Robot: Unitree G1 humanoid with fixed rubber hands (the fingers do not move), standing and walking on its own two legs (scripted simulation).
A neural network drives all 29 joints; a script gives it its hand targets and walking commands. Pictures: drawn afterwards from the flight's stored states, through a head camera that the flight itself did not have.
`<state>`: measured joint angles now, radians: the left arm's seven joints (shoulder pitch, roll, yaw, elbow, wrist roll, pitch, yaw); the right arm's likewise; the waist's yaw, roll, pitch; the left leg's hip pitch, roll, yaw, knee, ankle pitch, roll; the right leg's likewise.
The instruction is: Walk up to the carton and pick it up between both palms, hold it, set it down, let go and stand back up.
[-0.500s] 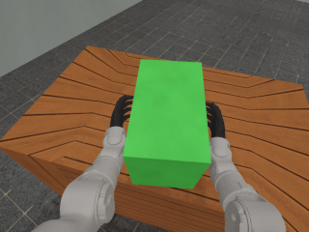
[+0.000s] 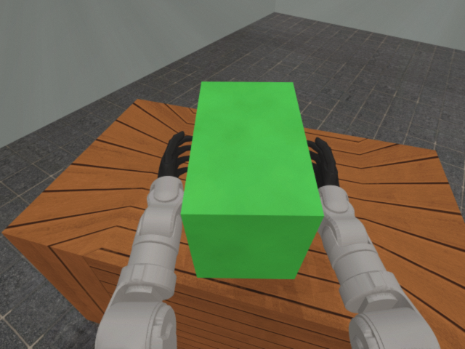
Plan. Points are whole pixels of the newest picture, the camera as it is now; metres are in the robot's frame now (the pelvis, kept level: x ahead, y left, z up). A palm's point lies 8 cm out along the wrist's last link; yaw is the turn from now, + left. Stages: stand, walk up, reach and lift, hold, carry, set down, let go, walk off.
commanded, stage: reach and lift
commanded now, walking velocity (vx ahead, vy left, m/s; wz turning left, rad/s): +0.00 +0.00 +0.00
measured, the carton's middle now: (246, 177) +0.41 -0.02 +0.09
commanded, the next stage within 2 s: hold in 1.50 s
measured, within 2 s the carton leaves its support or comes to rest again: neither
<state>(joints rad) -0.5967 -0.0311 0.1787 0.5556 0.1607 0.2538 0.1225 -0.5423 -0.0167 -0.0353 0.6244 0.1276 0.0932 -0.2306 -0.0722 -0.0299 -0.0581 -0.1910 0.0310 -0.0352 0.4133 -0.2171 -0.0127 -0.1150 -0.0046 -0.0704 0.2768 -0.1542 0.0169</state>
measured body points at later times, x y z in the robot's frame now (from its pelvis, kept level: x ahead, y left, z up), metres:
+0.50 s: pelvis -0.02 +0.00 +0.00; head -0.05 +0.03 +0.45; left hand +0.37 +0.12 +0.16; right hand +0.35 -0.15 +0.14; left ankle +0.00 +0.12 -0.75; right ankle -0.01 -0.13 -0.75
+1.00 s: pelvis -0.01 +0.00 +0.00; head -0.05 +0.02 +0.45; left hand +0.37 +0.12 +0.16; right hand +0.36 -0.16 +0.16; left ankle +0.00 +0.12 -0.75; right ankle -0.01 -0.13 -0.75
